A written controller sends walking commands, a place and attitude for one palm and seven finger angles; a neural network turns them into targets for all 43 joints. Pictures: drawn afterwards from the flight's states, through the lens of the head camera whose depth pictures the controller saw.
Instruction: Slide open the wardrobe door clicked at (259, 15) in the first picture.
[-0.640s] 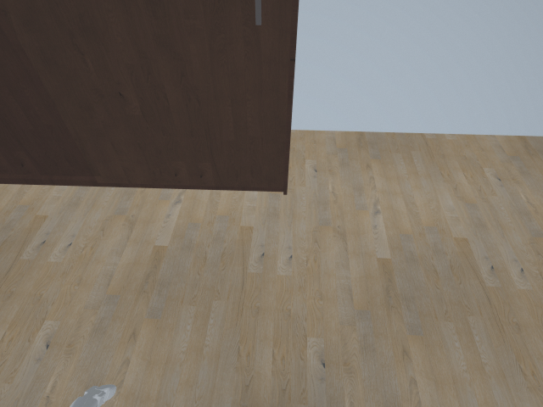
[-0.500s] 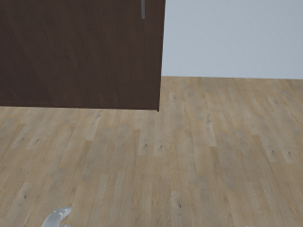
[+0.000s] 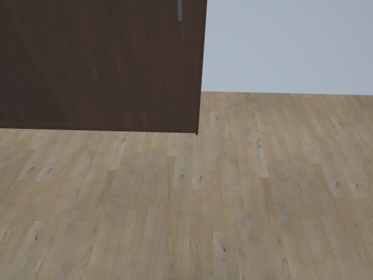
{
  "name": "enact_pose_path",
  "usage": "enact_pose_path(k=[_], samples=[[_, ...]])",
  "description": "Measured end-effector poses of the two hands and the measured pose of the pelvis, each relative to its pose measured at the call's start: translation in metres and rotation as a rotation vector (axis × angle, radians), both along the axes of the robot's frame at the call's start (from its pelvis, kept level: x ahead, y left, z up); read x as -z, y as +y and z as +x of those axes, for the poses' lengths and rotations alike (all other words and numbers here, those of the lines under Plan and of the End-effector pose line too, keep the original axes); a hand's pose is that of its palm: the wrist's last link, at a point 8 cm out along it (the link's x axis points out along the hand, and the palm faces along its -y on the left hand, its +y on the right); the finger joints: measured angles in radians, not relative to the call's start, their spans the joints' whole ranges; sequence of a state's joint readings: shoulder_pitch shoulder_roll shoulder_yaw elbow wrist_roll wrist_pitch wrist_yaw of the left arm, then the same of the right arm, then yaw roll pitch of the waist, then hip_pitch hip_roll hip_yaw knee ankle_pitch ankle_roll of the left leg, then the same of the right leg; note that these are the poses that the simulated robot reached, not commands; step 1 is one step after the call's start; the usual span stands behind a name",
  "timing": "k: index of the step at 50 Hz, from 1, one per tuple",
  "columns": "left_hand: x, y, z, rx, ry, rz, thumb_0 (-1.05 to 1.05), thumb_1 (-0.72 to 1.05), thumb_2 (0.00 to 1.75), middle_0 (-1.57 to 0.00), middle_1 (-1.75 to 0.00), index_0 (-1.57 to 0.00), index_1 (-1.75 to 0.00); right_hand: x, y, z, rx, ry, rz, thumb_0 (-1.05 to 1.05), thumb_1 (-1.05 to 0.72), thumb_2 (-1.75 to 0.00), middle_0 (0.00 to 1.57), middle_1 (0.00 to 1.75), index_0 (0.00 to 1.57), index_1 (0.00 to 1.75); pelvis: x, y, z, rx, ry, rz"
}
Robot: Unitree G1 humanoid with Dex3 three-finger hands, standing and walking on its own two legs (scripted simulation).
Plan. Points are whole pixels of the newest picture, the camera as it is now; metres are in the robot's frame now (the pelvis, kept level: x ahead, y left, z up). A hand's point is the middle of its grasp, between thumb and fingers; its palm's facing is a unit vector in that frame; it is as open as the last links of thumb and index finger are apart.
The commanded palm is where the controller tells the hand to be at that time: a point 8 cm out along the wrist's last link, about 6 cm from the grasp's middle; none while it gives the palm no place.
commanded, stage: stand and wait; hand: right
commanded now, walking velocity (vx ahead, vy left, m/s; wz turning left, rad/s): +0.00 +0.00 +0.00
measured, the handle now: out of the picture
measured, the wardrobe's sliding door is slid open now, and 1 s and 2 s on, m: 0.00 0.00 0.00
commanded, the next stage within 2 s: look at it before walking up in 0.20 s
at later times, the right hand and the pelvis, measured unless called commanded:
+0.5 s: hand out of the picture +0.07 -0.24 -0.15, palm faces -0.04 +0.95 -0.32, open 7.4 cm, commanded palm none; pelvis -0.01 +0.00 +0.00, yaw +0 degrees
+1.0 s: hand out of the picture +0.06 -0.24 -0.16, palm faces -0.03 +0.95 -0.32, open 7.4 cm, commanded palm none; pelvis +0.00 +0.01 +0.00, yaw +0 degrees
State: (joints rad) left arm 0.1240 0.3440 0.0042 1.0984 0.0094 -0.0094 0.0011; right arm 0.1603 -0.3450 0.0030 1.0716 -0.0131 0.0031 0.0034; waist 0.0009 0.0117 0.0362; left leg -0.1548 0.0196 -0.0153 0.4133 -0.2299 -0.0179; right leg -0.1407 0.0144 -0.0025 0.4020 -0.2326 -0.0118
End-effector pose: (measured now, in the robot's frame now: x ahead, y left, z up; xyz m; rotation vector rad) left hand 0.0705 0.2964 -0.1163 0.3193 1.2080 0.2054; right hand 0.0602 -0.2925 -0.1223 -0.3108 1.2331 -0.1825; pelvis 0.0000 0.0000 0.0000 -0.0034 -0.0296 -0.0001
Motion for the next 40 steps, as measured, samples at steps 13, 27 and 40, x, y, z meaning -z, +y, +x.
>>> enact_pose_path(k=[13, 27, 40], samples=[[0.002, 0.000, -0.011, -0.007, 0.009, -0.013, 0.01, 0.91, 0.90, -0.20, -0.30, -0.21, -0.30, -0.002, 0.007, 0.005, -0.014, -0.023, 0.005, 0.01, -0.91, -0.90, 0.21, 0.30, 0.20, 0.30, -0.001, 0.003, -0.006, -0.001, 0.002, 0.000], [-0.001, 0.001, -0.003, 0.001, -0.020, -0.015, 0.01, 0.91, 0.90, -0.20, -0.30, -0.21, -0.30, -0.003, 0.010, 0.007, -0.018, -0.038, 0.011, 0.01, -0.91, -0.90, 0.21, 0.30, 0.20, 0.30, -0.002, 0.005, -0.007, -0.002, 0.000, -0.001], [-0.001, 0.002, -0.004, 0.004, -0.002, -0.010, 0.01, 0.91, 0.90, -0.20, -0.30, -0.21, -0.30, -0.002, 0.008, -0.004, -0.004, -0.007, 0.007, 0.01, -0.91, -0.90, 0.21, 0.30, 0.20, 0.30, -0.003, 0.005, -0.006, 0.000, 0.003, 0.001]])
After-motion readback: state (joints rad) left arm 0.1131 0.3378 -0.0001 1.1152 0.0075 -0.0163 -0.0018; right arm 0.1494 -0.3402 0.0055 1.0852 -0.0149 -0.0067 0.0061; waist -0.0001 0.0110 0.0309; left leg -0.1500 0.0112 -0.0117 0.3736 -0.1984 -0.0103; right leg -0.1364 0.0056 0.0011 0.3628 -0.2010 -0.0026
